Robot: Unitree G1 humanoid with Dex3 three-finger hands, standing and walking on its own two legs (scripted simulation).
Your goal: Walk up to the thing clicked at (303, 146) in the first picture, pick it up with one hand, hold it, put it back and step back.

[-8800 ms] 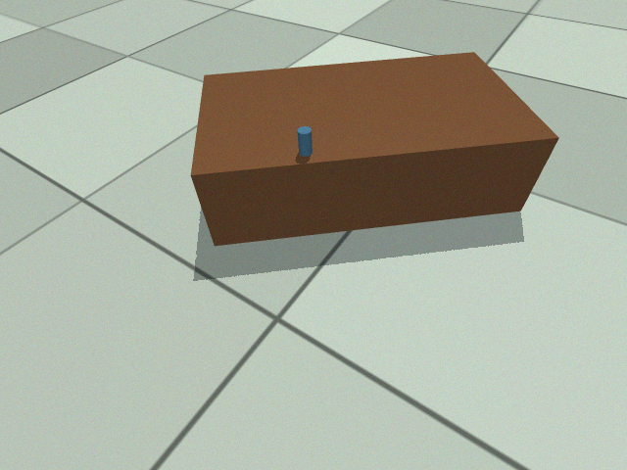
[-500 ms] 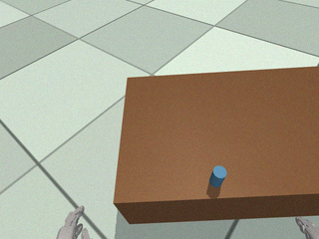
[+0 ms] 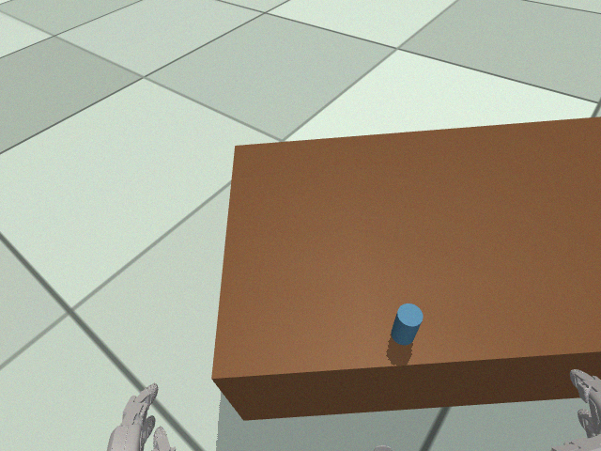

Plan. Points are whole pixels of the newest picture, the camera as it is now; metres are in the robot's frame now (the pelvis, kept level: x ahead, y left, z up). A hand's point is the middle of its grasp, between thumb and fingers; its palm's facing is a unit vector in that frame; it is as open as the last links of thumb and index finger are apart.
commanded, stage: go down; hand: right
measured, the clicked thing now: (406, 324) +0.43 -0.18 -0.28
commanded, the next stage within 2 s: approach in 1.28 s
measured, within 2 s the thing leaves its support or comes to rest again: neither
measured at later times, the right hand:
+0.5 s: hand (576, 332) +0.29 -0.34 -0.02, palm faces +0.11 +0.98 -0.17, open 17.6 cm
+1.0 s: hand (585, 296) +0.34 -0.36 +0.00, palm faces +0.11 +0.99 -0.13, open 17.7 cm
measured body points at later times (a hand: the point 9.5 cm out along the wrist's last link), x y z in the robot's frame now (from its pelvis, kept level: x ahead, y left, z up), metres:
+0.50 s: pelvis -0.01 +0.00 +0.00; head +0.07 -0.02 +0.44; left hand +0.08 +0.28 -0.09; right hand +0.28 -0.39 -0.01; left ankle -0.02 +0.14 -0.69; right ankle +0.04 -0.12 -0.69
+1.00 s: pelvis -0.01 -0.01 +0.00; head +0.09 -0.04 +0.44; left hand +0.06 +0.28 -0.09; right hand +0.33 -0.41 +0.01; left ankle -0.02 +0.14 -0.69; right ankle +0.04 -0.12 -0.69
